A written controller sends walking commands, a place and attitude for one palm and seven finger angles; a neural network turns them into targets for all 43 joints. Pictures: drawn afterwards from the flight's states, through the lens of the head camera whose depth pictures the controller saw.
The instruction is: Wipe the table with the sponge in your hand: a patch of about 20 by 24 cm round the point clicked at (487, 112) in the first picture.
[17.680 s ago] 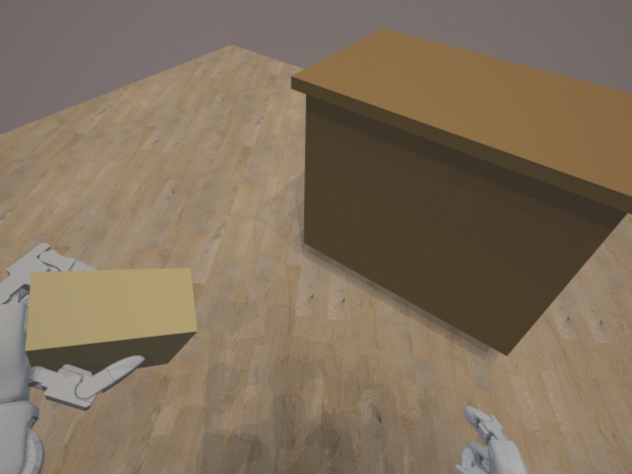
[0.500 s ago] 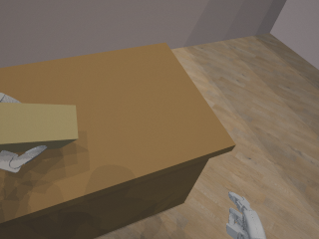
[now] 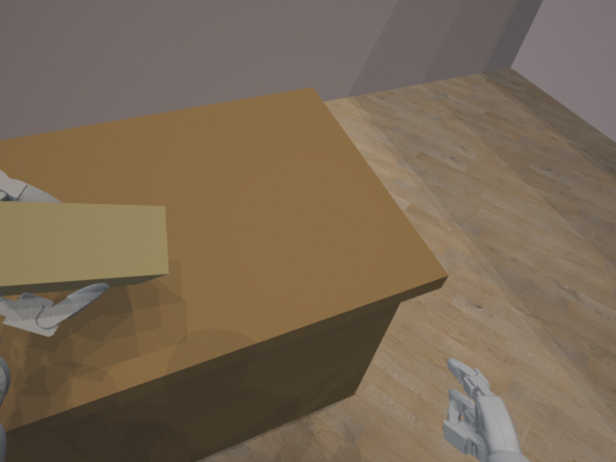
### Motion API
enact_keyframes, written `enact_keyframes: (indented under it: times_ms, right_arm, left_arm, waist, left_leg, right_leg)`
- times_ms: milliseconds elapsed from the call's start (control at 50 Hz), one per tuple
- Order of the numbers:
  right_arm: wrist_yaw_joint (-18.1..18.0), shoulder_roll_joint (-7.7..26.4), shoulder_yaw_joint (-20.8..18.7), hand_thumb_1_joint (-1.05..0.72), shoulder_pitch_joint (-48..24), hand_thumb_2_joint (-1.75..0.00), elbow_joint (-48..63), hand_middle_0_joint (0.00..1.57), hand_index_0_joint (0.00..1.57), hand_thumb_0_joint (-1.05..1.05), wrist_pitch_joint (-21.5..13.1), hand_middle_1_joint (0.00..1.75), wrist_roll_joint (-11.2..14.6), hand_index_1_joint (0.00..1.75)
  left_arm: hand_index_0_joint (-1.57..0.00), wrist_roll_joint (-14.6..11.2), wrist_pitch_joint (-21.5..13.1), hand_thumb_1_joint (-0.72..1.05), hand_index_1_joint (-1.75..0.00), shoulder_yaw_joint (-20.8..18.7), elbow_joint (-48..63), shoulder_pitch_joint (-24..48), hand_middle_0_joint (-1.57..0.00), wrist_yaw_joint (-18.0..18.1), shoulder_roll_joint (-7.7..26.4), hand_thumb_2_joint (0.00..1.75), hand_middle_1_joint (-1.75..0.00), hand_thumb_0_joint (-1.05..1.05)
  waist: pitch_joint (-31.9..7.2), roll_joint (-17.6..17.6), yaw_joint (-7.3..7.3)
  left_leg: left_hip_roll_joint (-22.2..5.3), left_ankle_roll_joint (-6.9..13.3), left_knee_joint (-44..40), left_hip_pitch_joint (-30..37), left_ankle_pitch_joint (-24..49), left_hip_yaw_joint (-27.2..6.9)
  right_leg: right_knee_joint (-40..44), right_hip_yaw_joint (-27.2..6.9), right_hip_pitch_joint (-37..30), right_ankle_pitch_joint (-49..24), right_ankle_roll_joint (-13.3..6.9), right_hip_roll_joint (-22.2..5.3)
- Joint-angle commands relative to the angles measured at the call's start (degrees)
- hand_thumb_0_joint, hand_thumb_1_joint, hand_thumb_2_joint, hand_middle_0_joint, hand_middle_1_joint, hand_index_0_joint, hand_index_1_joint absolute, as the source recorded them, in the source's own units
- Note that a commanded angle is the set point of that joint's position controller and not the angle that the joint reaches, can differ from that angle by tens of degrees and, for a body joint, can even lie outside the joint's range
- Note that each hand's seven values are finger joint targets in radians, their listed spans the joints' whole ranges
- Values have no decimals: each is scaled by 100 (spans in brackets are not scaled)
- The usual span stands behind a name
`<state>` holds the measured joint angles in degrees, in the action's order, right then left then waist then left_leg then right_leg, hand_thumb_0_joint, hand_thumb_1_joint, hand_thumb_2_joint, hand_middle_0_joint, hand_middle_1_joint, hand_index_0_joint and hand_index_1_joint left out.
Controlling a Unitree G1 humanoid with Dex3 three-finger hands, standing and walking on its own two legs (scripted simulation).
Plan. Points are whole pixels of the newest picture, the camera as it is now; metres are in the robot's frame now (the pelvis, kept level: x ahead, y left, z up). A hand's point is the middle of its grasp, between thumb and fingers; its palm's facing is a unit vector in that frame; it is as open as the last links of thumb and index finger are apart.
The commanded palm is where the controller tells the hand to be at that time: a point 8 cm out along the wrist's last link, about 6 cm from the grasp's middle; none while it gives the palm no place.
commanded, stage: come to a stop and stand still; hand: left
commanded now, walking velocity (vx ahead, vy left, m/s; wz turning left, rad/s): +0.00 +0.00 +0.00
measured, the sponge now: (104, 252) +0.26 +0.24 +0.17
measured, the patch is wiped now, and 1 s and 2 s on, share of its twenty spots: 0.00 0.00 0.00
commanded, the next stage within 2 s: look again from close up in 0.62 s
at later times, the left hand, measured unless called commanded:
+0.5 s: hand (65, 292) +0.22 +0.26 +0.16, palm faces +0.39 -0.86 -0.33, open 10.2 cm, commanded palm +0.16 +0.30 +0.17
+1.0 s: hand (56, 298) +0.22 +0.27 +0.15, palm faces +0.39 -0.84 -0.36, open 10.2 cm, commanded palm +0.16 +0.30 +0.17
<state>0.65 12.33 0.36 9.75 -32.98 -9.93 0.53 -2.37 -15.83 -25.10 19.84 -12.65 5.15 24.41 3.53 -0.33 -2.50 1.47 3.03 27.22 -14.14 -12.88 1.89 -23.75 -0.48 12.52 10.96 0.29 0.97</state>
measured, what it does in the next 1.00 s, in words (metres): stands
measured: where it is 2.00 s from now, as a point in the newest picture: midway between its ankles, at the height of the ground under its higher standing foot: outside the picture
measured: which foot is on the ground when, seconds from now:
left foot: down 0.00-1.00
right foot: down 0.00-1.00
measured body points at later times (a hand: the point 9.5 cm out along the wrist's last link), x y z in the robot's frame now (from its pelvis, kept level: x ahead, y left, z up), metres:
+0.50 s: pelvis +0.00 +0.01 +0.00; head +0.02 +0.04 +0.45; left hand +0.20 +0.30 +0.18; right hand +0.20 -0.20 -0.06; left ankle +0.02 +0.08 -0.74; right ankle +0.02 -0.13 -0.74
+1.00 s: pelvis +0.01 +0.01 +0.00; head +0.03 +0.04 +0.45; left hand +0.19 +0.31 +0.17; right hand +0.21 -0.20 -0.06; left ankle +0.02 +0.08 -0.74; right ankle +0.02 -0.13 -0.74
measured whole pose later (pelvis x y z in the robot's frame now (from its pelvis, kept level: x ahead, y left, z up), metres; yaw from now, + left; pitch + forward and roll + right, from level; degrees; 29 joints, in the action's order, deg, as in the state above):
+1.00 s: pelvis +0.01 +0.01 +0.00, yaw +2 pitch -1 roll -2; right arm -1.8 11.0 1.3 10.0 -33.6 -7.1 0.6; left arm -2.2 -12.0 -19.6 25.4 -24.2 5.5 21.0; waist 3.0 -1.6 -2.1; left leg 2.8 4.1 25.4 -12.0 -12.9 0.8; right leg -20.6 0.6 9.3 10.8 1.6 -0.3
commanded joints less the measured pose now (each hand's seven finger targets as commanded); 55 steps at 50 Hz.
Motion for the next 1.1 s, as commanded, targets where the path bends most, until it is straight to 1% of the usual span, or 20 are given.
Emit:
enact_keyframes:
  times_ms: [0,40,80,100,160,200,220,320,420,500,520,600,700,800,820,900,920,1000,1020,1080]
  right_arm:
    - [29,661,-332,-90,-336,-90,896,20,20,0,-88,30,100,30]
    - [-64,667,-322,-90,-375,-90,1003,20,20,0,-32,30,70,30]
    - [-171,651,-286,-90,-434,-90,1028,20,20,0,-42,30,50,30]
    - [-221,679,-259,-90,-552,-90,1010,20,20,0,-38,30,50,30]
    - [-304,624,-205,-90,-488,-90,970,20,20,0,-143,30,23,30]
    - [-306,605,-174,-90,-553,-90,906,20,20,0,-241,30,30,30]
    - [-298,615,-170,-90,-456,-90,834,20,20,0,-280,30,7,30]
    - [-189,651,-205,-90,-293,-90,646,20,20,0,-371,30,-12,30]
    - [-161,646,-216,-90,-327,-90,690,20,20,0,-190,30,-7,30]
    - [-214,619,-212,-90,-456,-90,807,20,20,0,-110,30,14,30]
    - [-217,602,-199,-90,-421,-90,831,20,20,0,-93,30,-3,30]
    - [-240,600,-196,-90,-514,-90,877,20,20,0,-153,30,16,30]
    - [-247,627,-232,-90,-432,-90,786,20,20,0,-158,30,15,30]
    - [-269,646,-252,-90,-424,-90,758,20,20,0,-75,30,34,30]
    - [-262,666,-240,-90,-360,-90,746,20,20,0,-31,30,8,30]
    - [-295,633,-233,-90,-481,-90,797,20,20,0,-14,30,41,30]
    - [-289,645,-227,-90,-426,-90,781,20,20,0,8,30,10,30]
    - [-313,633,-236,-90,-505,-90,824,20,20,0,-46,30,41,30]
    - [-304,630,-210,-90,-441,-90,814,20,20,0,-17,30,4,30]
    - [-299,646,-256,-90,-403,-90,850,20,20,0,-49,30,23,30]
  left_arm:
    - [-120,-116,-130,10,-160,-5,1309,-1331,-120,53,478,130,-160,0]
    - [-120,-132,-107,10,-160,-251,1436,-1193,-120,94,721,130,-160,0]
    - [-120,-152,-148,10,-160,-477,1538,-908,-120,108,912,130,-160,0]
    - [-120,-124,-185,10,-160,-722,1889,-552,-120,163,1218,130,-160,0]
    - [-120,-79,-278,10,-160,-454,1913,-70,-120,138,957,130,-160,0]
    - [-120,-18,-314,10,-160,-317,2080,255,-120,148,903,130,-160,0]
    - [-120,13,-331,10,-160,-133,1948,264,-120,141,704,130,-160,0]
    - [-120,85,-292,10,-160,286,1719,-107,-120,156,277,130,-160,0]
    - [-120,54,-179,10,-160,112,1320,-591,-120,137,351,130,-160,0]
    - [-120,2,-202,10,-160,-358,1747,-624,-120,139,803,130,-160,0]
    - [-120,-33,-224,10,-160,-216,1767,-642,-120,103,651,130,-160,0]
    - [-120,-45,-237,10,-160,-298,2308,-623,-120,117,795,130,-160,0]
    - [-120,-23,-159,10,-160,-183,2144,-838,-120,156,638,130,-160,0]
    - [-120,-24,-67,10,-160,-189,1876,-905,-120,182,631,130,-160,0]
    - [-120,-48,-59,10,-160,18,1741,-887,-120,145,437,130,-160,0]
    - [-120,-31,-35,10,-160,-140,1883,-757,-120,184,644,130,-160,0]
    - [-120,-41,-47,10,-160,34,1812,-737,-120,154,467,130,-160,0]
    - [-120,-14,-68,10,-160,-156,2074,-653,-120,202,694,130,-160,0]
    - [-120,-34,-79,10,-160,-18,1951,-715,-120,179,537,130,-160,0]
    - [-120,-27,-96,10,-160,-73,2048,-747,-120,174,607,130,-160,0]
  waist:
    - [-1335,12,-7]
    - [-1132,-629,19]
    - [-916,-693,60]
    - [-901,-286,80]
    - [-705,595,92]
    - [-642,1019,95]
    - [-671,1024,103]
    - [-853,666,103]
    - [-733,234,89]
    - [-917,457,76]
    - [-940,428,86]
    - [-1223,679,80]
    - [-1293,630,81]
    - [-1160,334,88]
    - [-1065,360,109]
    - [-921,445,88]
    - [-890,409,103]
    - [-874,609,91]
    - [-885,574,94]
    - [-973,529,99]
  left_leg:
    - [-695,-212,-601,216,1468,-592]
    - [-626,-200,-668,-102,750,-629]
    - [-516,-182,-740,-151,111,-650]
    - [-519,-155,-825,-131,-117,-661]
    - [-548,-41,-1014,-470,-786,-797]
    - [-538,-13,-1034,-456,-1017,-729]
    - [-544,-4,-1056,-501,-1097,-771]
    - [-427,-178,-866,45,-78,-680]
    - [-432,-273,-940,-106,270,-665]
    - [-401,-283,-895,-83,678,-621]
    - [-413,-283,-887,-86,811,-652]
    - [-399,-308,-670,304,1393,-565]
    - [-452,-363,-593,507,1711,-558]
    - [-472,-393,-629,454,1735,-610]
    - [-467,-383,-702,344,1649,-628]
    - [-462,-338,-809,197,1103,-642]
    - [-454,-309,-858,102,926,-644]
    - [-439,-281,-915,23,575,-658]
    - [-426,-249,-948,-74,505,-679]
    - [-452,-245,-876,-19,563,-710]
  right_leg:
    - [-148,-118,-756,-830,-114,-301]
    - [29,-118,-747,-546,-73,-316]
    - [249,-245,-521,-123,-82,-350]
    - [190,-238,-496,42,-80,-312]
    - [125,-256,-659,157,-101,-288]
    - [132,-283,-660,119,-109,-261]
    - [136,-231,-735,126,-113,-259]
    - [298,-194,-590,-317,-144,-195]
    - [338,-68,-652,-436,-102,-151]
    - [246,-40,-884,-778,-88,-141]
    - [233,17,-928,-837,-86,-153]
    - [169,-40,-939,-1191,-97,-182]
    - [168,-47,-868,-1303,-94,-199]
    - [229,-24,-845,-1292,-81,-227]
    - [262,30,-823,-1160,-72,-216]
    - [323,-43,-823,-919,-68,-242]
    - [349,-7,-848,-832,-70,-227]
    - [327,-60,-900,-747,-77,-233]
    - [354,-7,-976,-717,-71,-223]
    - [318,-82,-1030,-830,-87,-263]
